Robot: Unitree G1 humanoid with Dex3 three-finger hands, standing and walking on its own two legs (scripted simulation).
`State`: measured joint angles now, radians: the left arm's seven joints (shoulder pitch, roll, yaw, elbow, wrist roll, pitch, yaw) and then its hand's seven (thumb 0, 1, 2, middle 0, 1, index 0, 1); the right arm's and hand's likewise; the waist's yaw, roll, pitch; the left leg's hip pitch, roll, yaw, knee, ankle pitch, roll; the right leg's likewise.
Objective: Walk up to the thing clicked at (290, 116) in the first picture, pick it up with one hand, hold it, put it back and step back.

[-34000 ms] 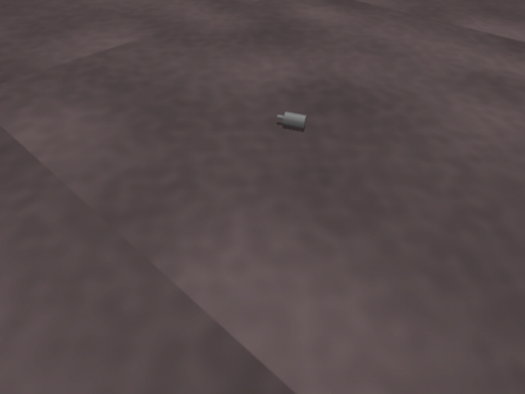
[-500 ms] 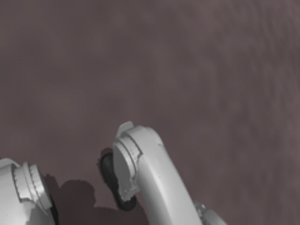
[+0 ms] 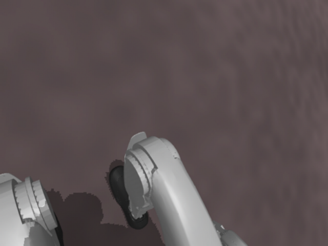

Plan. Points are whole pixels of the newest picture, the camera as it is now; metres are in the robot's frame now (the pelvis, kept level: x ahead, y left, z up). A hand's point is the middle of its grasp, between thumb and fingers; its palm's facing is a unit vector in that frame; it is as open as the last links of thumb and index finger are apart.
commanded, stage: open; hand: left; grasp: from above
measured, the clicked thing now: out of the picture +0.49 +0.35 -0.27
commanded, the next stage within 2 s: withdraw in 0.06 s
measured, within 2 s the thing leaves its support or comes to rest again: neither
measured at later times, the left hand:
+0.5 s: hand out of the picture +0.52 +0.35 -0.16, palm faces -0.26 -0.07 -0.96, open 14.0 cm
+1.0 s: hand out of the picture +0.46 +0.32 -0.08, palm faces -0.47 -0.09 -0.88, open 13.9 cm
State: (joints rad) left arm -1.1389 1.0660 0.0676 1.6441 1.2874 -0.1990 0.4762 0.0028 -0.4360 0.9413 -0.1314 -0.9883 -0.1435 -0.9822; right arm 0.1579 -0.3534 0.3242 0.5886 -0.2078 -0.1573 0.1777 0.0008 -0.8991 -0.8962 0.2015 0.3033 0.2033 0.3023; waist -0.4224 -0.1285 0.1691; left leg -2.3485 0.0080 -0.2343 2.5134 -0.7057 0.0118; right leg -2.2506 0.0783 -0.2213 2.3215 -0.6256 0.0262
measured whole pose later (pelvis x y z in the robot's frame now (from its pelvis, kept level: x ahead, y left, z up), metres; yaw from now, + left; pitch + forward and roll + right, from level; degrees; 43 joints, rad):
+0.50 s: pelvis +0.01 +0.00 +0.01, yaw +1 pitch +34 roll -14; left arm -1.08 0.95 0.08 1.39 1.25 -0.11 0.44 0.00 -0.50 0.98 -0.09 -1.00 -0.10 -1.00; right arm 0.21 -0.33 0.24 0.61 -0.17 -0.13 0.21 0.00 -0.91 -0.90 0.20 0.30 0.20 0.30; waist -0.37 -0.05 0.03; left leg -2.36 0.01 -0.21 2.47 -0.72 0.00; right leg -2.27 0.07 -0.20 2.30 -0.65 0.01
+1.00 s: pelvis -0.01 -0.01 +0.06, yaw +7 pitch +34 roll -8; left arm -1.08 0.77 -0.05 1.37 1.18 -0.14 0.17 0.00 -0.48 0.99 -0.11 -0.97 -0.11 -0.97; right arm 0.19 -0.33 0.13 0.61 -0.09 0.04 0.08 0.00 -0.90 -0.90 0.20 0.30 0.20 0.30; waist -0.30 0.00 -0.05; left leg -2.23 -0.01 -0.12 2.26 -0.63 0.01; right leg -2.17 0.04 -0.12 2.17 -0.60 0.00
